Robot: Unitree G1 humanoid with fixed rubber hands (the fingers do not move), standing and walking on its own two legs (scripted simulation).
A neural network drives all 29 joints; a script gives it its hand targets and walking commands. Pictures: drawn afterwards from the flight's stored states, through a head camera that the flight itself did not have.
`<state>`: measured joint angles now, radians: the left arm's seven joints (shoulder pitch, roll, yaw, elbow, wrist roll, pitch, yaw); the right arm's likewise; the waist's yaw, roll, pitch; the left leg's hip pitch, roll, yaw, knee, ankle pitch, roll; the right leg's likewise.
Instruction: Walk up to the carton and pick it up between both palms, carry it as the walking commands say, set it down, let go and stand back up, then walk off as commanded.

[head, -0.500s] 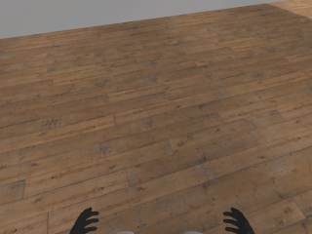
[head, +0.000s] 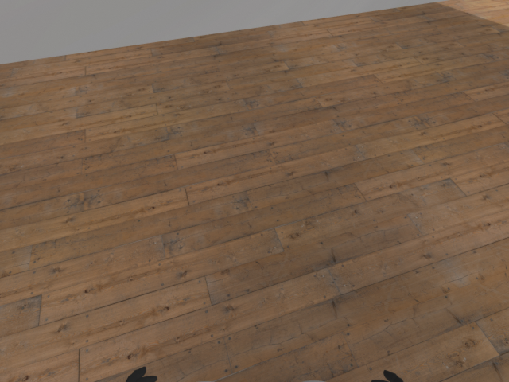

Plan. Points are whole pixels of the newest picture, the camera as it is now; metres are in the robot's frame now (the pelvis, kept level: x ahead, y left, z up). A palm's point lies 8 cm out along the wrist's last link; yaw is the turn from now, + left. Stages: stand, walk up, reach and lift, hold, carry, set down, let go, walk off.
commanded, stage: stand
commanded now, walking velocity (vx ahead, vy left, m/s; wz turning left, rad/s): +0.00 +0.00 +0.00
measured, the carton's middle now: out of the picture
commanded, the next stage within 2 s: walk up in 0.24 s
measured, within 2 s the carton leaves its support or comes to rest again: neither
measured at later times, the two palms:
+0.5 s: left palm out of the picture +0.03 +0.23 -0.14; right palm out of the picture +0.03 -0.22 -0.13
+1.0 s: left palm (292, 236) +0.40 -0.07 -0.11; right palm out of the picture +0.00 -0.46 -0.17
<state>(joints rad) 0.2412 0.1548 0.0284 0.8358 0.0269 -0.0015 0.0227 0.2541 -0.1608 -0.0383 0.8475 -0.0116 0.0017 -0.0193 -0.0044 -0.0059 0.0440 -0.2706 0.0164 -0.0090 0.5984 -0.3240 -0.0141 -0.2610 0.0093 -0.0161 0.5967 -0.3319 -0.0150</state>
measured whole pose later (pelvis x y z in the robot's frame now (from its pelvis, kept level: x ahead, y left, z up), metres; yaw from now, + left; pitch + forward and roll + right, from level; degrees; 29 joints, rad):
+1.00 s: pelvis +0.12 -0.19 -0.04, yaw -32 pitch +1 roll +1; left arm 0.05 0.24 0.04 0.81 0.01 -0.02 -0.07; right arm 0.35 -0.36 -0.04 0.81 -0.02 -0.06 0.03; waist 0.00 0.07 0.02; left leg -0.25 0.19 0.08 1.20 -0.59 0.02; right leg -0.61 -0.04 -0.06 0.89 -0.30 -0.05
